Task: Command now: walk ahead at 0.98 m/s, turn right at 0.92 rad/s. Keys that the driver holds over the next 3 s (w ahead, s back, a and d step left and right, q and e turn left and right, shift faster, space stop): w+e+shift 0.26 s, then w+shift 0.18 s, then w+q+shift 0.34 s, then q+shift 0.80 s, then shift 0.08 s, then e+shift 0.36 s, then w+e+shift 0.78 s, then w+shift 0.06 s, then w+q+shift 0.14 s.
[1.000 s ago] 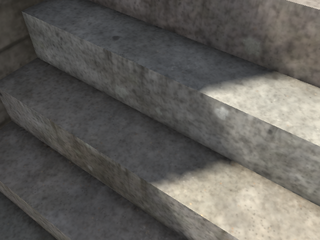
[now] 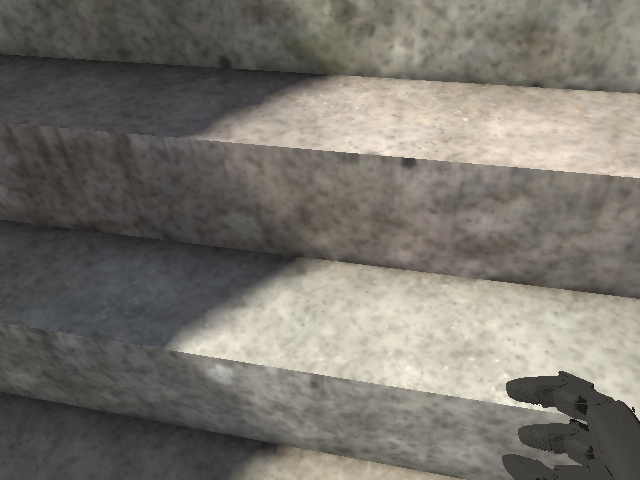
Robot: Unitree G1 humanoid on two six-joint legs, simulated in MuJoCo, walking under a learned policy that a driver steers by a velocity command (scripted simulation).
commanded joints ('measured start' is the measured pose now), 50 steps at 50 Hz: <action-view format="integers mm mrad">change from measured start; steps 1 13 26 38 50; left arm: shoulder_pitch -101 -289 -59 -338 -439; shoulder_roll -5 -208 19 98 30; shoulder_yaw -11 -63 -21 -11 -33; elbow -56 -276 -226 -210 -461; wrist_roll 0 -52 -43 62 -14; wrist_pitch -42 -89 36 -81 -55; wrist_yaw -1 -26 -1 61 -7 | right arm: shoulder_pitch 85 450 188 227 491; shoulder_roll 75 56 -65 -81 -121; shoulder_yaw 56 22 -37 -75 -87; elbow -46 151 3 -97 44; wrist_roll -18 50 87 105 65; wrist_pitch -31 6 37 123 22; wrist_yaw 23 -83 -120 -102 -48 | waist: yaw -93 -92 117 -171 -93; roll -71 171 -67 -122 81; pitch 36 -94 -10 -51 32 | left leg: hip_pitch -216 905 252 -66 605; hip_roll -36 254 132 20 133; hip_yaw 6 -295 171 94 -565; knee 230 -1162 -851 156 -1308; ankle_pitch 133 -307 -263 -27 329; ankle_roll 2 -21 -109 -210 151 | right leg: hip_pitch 53 -462 522 294 -173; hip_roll -146 17 -281 -657 -167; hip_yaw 642 248 -168 60 -1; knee -608 701 -595 -620 627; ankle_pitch -421 24 88 -68 -2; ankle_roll -102 -34 -2 -68 192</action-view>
